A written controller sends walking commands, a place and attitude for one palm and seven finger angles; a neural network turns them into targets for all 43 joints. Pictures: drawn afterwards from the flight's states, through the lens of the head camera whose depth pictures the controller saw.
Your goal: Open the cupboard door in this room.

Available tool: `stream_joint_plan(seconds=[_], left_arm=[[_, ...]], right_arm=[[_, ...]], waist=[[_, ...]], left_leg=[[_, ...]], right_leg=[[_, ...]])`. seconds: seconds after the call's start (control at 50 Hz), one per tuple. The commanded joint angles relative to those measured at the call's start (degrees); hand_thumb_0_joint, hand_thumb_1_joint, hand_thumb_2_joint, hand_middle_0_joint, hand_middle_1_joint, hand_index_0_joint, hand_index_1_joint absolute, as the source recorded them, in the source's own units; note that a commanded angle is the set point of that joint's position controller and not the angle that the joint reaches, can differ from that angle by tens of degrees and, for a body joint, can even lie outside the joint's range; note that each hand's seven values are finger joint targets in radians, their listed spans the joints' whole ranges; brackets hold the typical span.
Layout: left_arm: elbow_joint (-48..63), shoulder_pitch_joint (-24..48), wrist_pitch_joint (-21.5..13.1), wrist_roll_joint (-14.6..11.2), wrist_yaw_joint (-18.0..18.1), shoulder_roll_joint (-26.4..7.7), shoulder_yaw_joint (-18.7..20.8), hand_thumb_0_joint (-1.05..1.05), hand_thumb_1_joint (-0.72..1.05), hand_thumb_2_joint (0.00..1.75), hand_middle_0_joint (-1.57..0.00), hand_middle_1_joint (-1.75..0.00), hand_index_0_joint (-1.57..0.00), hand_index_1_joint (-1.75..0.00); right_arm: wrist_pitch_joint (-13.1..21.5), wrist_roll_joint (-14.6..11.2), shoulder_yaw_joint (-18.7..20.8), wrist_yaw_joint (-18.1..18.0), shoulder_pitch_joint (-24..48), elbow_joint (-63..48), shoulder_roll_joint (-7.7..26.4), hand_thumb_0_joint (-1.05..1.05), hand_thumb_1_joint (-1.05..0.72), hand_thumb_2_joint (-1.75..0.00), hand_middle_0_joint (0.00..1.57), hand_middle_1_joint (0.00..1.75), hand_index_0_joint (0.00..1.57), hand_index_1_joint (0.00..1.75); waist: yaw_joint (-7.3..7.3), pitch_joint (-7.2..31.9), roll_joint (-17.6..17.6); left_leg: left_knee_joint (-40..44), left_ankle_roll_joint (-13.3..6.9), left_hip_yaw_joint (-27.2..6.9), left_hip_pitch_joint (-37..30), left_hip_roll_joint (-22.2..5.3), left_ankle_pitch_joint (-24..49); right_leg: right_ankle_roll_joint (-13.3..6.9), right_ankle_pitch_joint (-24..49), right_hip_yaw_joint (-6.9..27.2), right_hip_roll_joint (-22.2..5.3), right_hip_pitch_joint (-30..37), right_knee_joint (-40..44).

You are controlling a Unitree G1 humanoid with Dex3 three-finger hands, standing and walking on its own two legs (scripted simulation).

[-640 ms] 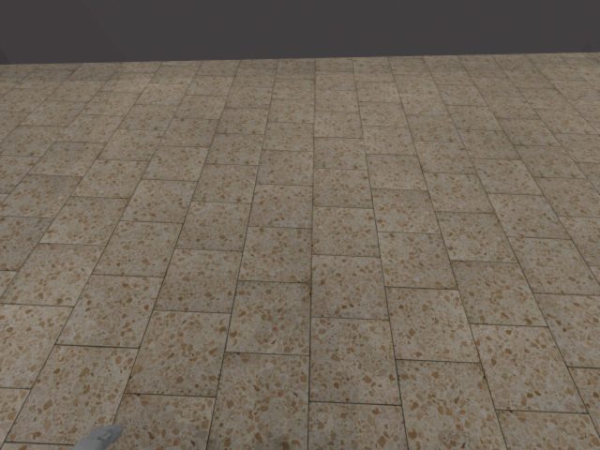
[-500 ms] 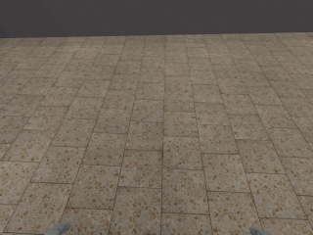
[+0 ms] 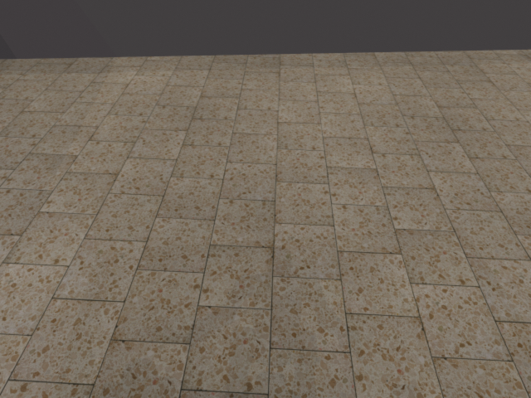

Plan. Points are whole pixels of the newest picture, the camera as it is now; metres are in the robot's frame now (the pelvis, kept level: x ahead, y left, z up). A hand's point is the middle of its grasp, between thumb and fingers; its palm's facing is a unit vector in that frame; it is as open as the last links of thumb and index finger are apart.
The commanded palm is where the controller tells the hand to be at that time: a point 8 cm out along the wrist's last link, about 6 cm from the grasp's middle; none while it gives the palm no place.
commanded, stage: stand and wait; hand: left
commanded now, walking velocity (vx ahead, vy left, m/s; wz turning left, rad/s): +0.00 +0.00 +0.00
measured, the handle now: out of the picture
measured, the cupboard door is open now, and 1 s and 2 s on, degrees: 0 0 0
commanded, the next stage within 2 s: turn or walk to find it in 0.26 s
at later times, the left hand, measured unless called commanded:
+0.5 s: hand out of the picture +0.07 +0.24 -0.17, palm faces +0.00 -0.95 -0.31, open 7.4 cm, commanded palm none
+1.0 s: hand out of the picture +0.02 +0.21 -0.16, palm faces +0.23 -0.93 -0.29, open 7.4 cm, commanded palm none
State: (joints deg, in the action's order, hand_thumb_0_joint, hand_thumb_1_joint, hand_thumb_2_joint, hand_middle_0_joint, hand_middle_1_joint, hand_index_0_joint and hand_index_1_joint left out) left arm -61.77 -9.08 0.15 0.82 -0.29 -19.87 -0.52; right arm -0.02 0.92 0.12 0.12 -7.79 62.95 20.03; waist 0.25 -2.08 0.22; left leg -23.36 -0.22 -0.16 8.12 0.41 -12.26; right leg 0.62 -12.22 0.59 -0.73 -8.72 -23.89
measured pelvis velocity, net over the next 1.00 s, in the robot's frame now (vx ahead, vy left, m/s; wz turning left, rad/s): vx -0.03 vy -0.02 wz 0.23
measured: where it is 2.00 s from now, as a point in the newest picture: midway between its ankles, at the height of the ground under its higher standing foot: outside the picture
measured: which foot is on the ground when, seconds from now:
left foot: down 0.00-1.00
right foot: down 0.00-0.66, up 0.68-0.98, down 1.00-1.00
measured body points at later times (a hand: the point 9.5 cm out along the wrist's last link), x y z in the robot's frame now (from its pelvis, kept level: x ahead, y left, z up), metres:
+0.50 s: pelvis -0.01 +0.00 -0.01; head +0.00 +0.00 +0.44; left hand +0.06 +0.28 -0.14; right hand +0.06 -0.28 -0.14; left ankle +0.01 +0.12 -0.74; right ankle +0.01 -0.13 -0.74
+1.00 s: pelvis -0.03 -0.02 -0.01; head +0.00 -0.03 +0.43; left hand +0.01 +0.26 -0.14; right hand +0.06 -0.26 -0.17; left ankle +0.01 +0.12 -0.74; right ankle -0.03 -0.14 -0.75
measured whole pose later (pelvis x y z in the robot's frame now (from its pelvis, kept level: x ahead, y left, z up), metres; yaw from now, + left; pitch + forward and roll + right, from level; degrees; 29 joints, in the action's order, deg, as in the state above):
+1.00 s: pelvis -0.03 -0.02 -0.01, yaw +13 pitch +1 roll +0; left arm -51.9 -9.0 1.5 0.5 1.6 -12.8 2.1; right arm -3.1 1.3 3.5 -0.1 -13.5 54.8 12.9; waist 1.6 -2.7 -2.0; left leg -30.8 0.9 -12.2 21.9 5.7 -9.6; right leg 1.8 -20.1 0.2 0.1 -12.8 -30.3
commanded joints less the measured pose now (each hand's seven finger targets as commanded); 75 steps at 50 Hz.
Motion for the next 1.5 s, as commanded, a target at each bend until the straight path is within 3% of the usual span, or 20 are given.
stream_joint_plan(seconds=[0.0,0.34,0.56,0.6,0.64,0.66,0.84,0.92,0.94,0.96,0.98,1.0,1.06,1.1,1.28,1.34,1.38,1.4,1.42,1.48], left_arm=[[4.0,4.0,-1.6,-0.3,0.8,-11.8,2.4,0.0,0.9,0.9,-0.2,-0.3,-0.2,-0.3],[4.0,2.2,-0.7,-0.2,1.2,-9.0,2.4,0.0,0.9,0.9,-0.2,-0.3,-0.2,-0.3],[9.1,-0.3,1.2,0.2,2.3,-6.7,3.3,0.0,0.9,0.9,-0.2,-0.3,-0.2,-0.3],[10.4,0.6,1.5,0.2,2.3,-5.2,3.4,0.0,0.9,0.9,-0.2,-0.3,-0.2,-0.3],[11.6,0.9,1.6,0.0,2.3,-2.0,3.3,0.0,0.9,0.9,-0.2,-0.3,-0.2,-0.3],[12.2,1.2,1.6,0.0,2.5,-1.6,3.4,0.0,0.9,0.9,-0.2,-0.3,-0.2,-0.3],[12.7,-0.2,1.1,-0.6,2.1,2.5,3.7,0.0,0.9,0.9,-0.2,-0.3,-0.2,-0.3],[11.8,-5.3,1.0,-0.8,2.4,2.0,4.2,0.0,0.9,0.9,-0.2,-0.3,-0.2,-0.3],[11.5,-7.2,0.6,-0.6,2.5,0.7,4.7,0.0,0.9,0.9,-0.2,-0.3,-0.2,-0.3],[11.3,-8.7,0.4,0.2,2.9,-3.0,5.6,0.0,0.9,0.9,-0.2,-0.3,-0.2,-0.3],[12.3,-7.6,0.2,0.9,3.0,-7.3,6.2,0.0,0.9,0.9,-0.2,-0.3,-0.2,-0.3],[13.4,-5.8,0.4,0.4,3.0,-6.4,5.6,0.0,0.9,0.9,-0.2,-0.3,-0.2,-0.3],[14.7,1.2,-0.3,0.4,2.9,-2.2,4.7,0.0,0.9,0.9,-0.2,-0.3,-0.2,-0.3],[14.4,-0.6,-0.7,0.4,2.6,-1.3,4.4,0.0,0.9,0.9,-0.2,-0.3,-0.2,-0.3],[11.2,-10.3,-0.2,1.2,2.5,-4.4,5.5,0.0,0.9,0.9,-0.2,-0.3,-0.2,-0.3],[10.6,-9.3,0.0,1.1,2.5,-5.1,5.9,0.0,0.9,0.9,-0.2,-0.3,-0.2,-0.3],[11.3,-8.0,0.3,0.1,2.3,-3.5,5.8,0.0,0.9,0.9,-0.2,-0.3,-0.2,-0.3],[13.3,-8.2,0.5,-0.3,1.9,0.6,5.0,0.0,0.9,0.9,-0.2,-0.3,-0.2,-0.3],[14.0,-6.2,1.2,0.1,2.3,1.6,4.2,0.0,0.9,0.9,-0.2,-0.3,-0.2,-0.3],[12.2,-1.9,1.9,0.2,2.1,0.7,4.9,0.0,0.9,0.9,-0.2,-0.3,-0.2,-0.3]], right_arm=[[1.9,-0.3,2.4,-0.7,4.0,-3.8,11.6,0.0,-0.9,-0.9,0.2,0.3,0.2,0.3],[1.1,-0.2,2.0,-0.3,1.7,-3.5,8.4,0.0,-0.9,-0.9,0.2,0.3,0.2,0.3],[-1.4,-0.2,2.8,0.0,-4.4,-7.3,2.9,0.0,-0.9,-0.9,0.2,0.3,0.2,0.3],[-1.3,0.0,3.2,0.1,-5.3,-8.1,3.4,0.0,-0.9,-0.9,0.2,0.3,0.2,0.3],[-0.8,0.4,4.1,-0.2,-6.2,-9.1,6.3,0.0,-0.9,-0.9,0.2,0.3,0.2,0.3],[-0.6,0.3,4.6,-0.6,-7.3,-9.3,6.6,0.0,-0.9,-0.9,0.2,0.3,0.2,0.3],[-1.2,0.5,5.8,-1.7,-8.8,-10.4,4.2,0.0,-0.9,-0.9,0.2,0.3,0.2,0.3],[-1.8,0.3,6.2,-1.1,-6.4,-11.7,3.7,0.0,-0.9,-0.9,0.2,0.3,0.2,0.3],[-1.9,0.0,6.2,-0.8,-5.7,-12.1,2.7,0.0,-0.9,-0.9,0.2,0.3,0.2,0.3],[-2.1,-0.5,5.9,-0.4,-5.4,-12.9,-0.1,0.0,-0.9,-0.9,0.2,0.3,0.2,0.3],[-2.0,-0.1,5.6,-0.6,-4.5,-14.7,-2.7,0.0,-0.9,-0.9,0.2,0.3,0.2,0.3],[-2.2,0.7,6.5,-0.5,-2.5,-14.6,0.6,0.0,-0.9,-0.9,0.2,0.3,0.2,0.3],[-3.2,0.3,6.4,0.5,-6.1,-11.2,-0.6,0.0,-0.9,-0.9,0.2,0.3,0.2,0.3],[-3.4,0.2,6.1,0.8,-6.7,-10.6,-1.4,0.0,-0.9,-0.9,0.2,0.3,0.2,0.3],[-2.6,-0.3,4.2,0.7,1.8,-12.7,-3.1,0.0,-0.9,-0.9,0.2,0.3,0.2,0.3],[-1.8,-0.6,4.1,0.5,-1.2,-11.9,-2.8,0.0,-0.9,-0.9,0.2,0.3,0.2,0.3],[-0.7,-0.3,4.8,0.4,-7.9,-10.4,1.1,0.0,-0.9,-0.9,0.2,0.3,0.2,0.3],[-0.1,0.0,6.1,0.1,-10.1,-10.2,7.1,0.0,-0.9,-0.9,0.2,0.3,0.2,0.3],[-0.7,-0.6,6.5,-0.3,-12.1,-9.4,8.9,0.0,-0.9,-0.9,0.2,0.3,0.2,0.3],[-0.5,0.1,5.2,-1.7,-7.2,-9.9,3.7,0.0,-0.9,-0.9,0.2,0.3,0.2,0.3]], waist=[[-0.17,1.9,0.5],[-0.38,2.2,0.5],[0.58,4.2,5.0],[1.15,3.2,0.4],[1.41,1.9,-12.0],[2.03,2.5,-13.5],[2.08,8.1,-8.1],[-0.22,8.2,-7.9],[-1.31,7.8,-6.4],[-2.06,6.7,3.3],[-2.51,2.2,17.9],[-2.55,0.5,11.4],[2.03,-2.7,8.3],[1.9,-3.1,8.4],[-3.11,-0.2,11.3],[-1.73,3.2,12.2],[2.04,8.4,3.4],[2.65,10.2,-15.3],[3.34,10.9,-15.4],[2.26,3.9,-11.1]], left_leg=[[5.2,-1.7,-5.9,1.1,-6.6,2.6],[2.5,-1.4,-6.8,4.5,-6.3,5.4],[-11.2,-0.6,-5.1,9.3,-3.2,4.8],[-7.0,-2.0,-9.9,9.2,-5.2,6.7],[4.4,-7.9,-26.0,9.5,-13.5,10.6],[6.9,-11.2,-30.6,7.2,-15.7,15.2],[1.0,-11.2,-26.2,-2.5,-10.6,24.5],[-0.3,-7.2,-24.7,5.2,-6.6,15.7],[-2.4,-4.8,-22.7,11.4,-4.6,9.8],[-10.5,-1.4,-16.3,22.1,0.0,-3.6],[-25.5,2.5,-4.9,31.7,6.5,-17.3],[-34.8,1.7,-7.1,27.6,3.0,-18.3],[-45.4,2.2,-4.9,24.4,0.4,-9.4],[-47.2,3.1,-2.7,24.3,0.3,-6.5],[-23.9,3.5,3.3,18.2,-1.1,-14.0],[-11.9,2.6,5.2,10.8,-0.3,-9.9],[1.7,0.8,1.2,-4.6,-4.3,9.3],[2.0,-5.6,-18.0,-14.8,-19.8,34.3],[0.5,-10.9,-19.5,-12.5,-24.3,48.4],[1.0,-10.0,-13.4,-5.4,-17.7,41.5]], right_leg=[[-2.4,0.4,6.4,-6.3,-1.4,6.1],[-1.6,0.6,4.9,-7.0,-1.5,3.7],[-4.5,2.9,4.1,-14.0,-5.8,-1.2],[-2.2,-1.6,-0.2,-10.2,-9.0,-6.6],[1.7,-11.2,-5.3,-0.9,-12.3,-20.8],[1.5,-18.8,-2.1,-0.4,-15.4,-28.9],[2.3,-16.3,0.1,0.9,-14.8,-21.7],[2.0,-6.4,-1.3,2.0,-2.3,-5.1],[1.7,-1.5,-0.6,0.3,4.8,2.0],[-1.0,-5.2,7.4,-9.3,11.8,6.7],[-7.1,-4.8,23.8,-24.1,9.0,11.0],[-9.2,-1.9,20.8,-25.7,-1.9,10.5],[-7.7,3.5,8.9,-16.7,-7.0,8.4],[-7.3,6.6,4.2,-14.7,-6.4,7.2],[-9.2,26.2,0.9,-17.7,3.3,0.5],[-6.9,31.0,-1.5,-17.5,4.1,-5.1],[-1.6,21.2,-7.1,-14.1,-3.4,-17.4],[2.9,-12.8,-9.5,-6.1,-20.2,-29.2],[3.2,-26.2,-4.1,-4.7,-21.5,-35.4],[3.5,-17.4,-0.6,-6.0,-23.0,-41.6]])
